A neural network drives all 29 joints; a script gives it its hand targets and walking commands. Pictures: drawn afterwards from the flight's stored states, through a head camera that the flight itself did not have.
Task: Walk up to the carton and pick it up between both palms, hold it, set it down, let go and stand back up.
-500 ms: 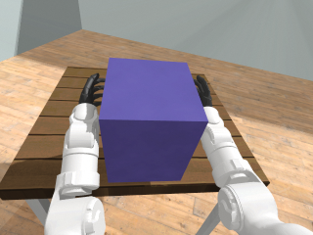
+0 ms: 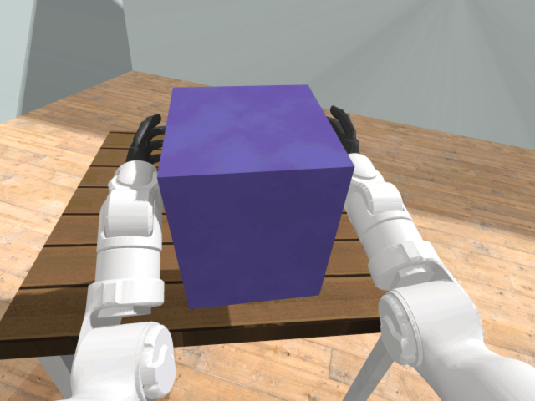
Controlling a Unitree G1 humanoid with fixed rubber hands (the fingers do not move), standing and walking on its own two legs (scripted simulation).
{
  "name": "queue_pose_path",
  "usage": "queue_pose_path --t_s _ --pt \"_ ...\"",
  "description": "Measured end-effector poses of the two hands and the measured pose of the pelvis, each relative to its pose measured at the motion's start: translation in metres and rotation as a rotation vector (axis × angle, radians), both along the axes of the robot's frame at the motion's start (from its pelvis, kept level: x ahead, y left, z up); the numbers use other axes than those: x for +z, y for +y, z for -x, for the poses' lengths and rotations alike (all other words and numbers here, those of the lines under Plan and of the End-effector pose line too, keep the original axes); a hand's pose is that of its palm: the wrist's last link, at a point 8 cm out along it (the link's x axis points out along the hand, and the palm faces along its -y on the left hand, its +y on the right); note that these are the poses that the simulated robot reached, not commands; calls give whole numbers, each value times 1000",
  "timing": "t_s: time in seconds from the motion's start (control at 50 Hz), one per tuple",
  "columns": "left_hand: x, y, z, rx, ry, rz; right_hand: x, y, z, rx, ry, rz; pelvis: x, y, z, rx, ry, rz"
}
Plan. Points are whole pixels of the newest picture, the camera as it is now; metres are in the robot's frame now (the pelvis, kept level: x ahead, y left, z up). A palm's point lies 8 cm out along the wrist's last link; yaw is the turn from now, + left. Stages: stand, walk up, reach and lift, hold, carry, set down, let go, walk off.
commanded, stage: reach and lift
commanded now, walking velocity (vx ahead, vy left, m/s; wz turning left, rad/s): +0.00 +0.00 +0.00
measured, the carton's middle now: (249, 195) +0.37 +0.00 +0.19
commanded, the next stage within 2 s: hold in 0.84 s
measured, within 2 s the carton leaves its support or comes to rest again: neither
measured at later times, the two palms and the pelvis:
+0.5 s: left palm (150, 142) +0.39 +0.13 +0.26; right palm (359, 129) +0.39 -0.16 +0.29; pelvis +0.01 +0.00 +0.00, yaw -1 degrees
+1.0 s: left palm (148, 129) +0.38 +0.13 +0.29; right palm (369, 111) +0.38 -0.16 +0.32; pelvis +0.01 -0.01 +0.00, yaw -1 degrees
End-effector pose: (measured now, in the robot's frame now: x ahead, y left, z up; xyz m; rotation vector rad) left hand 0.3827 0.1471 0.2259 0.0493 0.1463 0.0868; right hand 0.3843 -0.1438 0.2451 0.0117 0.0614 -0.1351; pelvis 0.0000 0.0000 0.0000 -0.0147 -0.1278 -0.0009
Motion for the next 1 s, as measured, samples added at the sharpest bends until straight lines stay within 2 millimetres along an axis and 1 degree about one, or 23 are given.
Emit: queue_pose_path --t_s 0.2,0.44,0.54,0.66,1.0 --pt "14 -10 2 3 8 11 16 -10 2 -3 9 -31 0 1 -3 -17 27 1" --pt "33 -14 -6 -2 28 37 41 -14 -5 -6 33 -45 0 -2 -9 -26 59 -2" --pt "37 -15 -7 -8 27 42 49 -14 -5 -7 35 -49 0 -4 -13 -23 59 0" --pt "39 -15 -6 -16 33 59 53 -14 -3 -12 44 -45 -1 -5 -15 -24 54 0" --pt "59 -15 2 -19 26 59 76 -15 5 -13 43 -48 -1 -9 -9 -25 66 4"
